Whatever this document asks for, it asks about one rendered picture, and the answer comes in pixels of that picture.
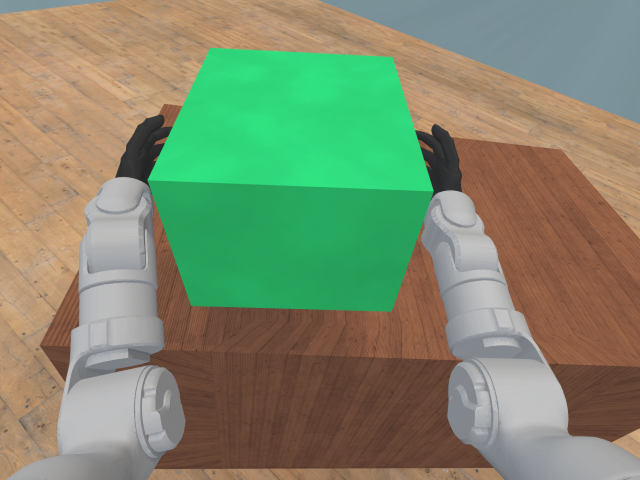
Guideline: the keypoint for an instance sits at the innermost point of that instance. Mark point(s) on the right robot hand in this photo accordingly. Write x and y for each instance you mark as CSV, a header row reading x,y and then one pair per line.
x,y
444,173

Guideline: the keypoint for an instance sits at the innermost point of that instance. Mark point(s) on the right robot forearm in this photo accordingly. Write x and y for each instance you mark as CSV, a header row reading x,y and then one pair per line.
x,y
482,321

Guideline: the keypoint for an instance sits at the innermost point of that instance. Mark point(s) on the carton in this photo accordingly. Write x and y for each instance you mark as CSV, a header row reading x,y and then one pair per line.
x,y
292,180

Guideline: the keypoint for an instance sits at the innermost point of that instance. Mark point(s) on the left robot hand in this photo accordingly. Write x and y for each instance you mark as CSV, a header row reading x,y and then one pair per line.
x,y
138,160

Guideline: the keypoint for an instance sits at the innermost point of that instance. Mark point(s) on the robot left upper arm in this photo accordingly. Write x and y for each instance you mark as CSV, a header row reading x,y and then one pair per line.
x,y
114,427

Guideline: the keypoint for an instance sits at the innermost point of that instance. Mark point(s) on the left robot forearm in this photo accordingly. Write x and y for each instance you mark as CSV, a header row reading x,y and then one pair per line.
x,y
118,318

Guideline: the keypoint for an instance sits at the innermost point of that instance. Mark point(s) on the pedestal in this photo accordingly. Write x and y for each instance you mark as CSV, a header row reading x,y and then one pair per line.
x,y
271,388

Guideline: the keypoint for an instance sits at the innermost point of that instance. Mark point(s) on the robot right upper arm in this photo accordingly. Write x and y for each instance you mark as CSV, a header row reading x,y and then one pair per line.
x,y
513,412

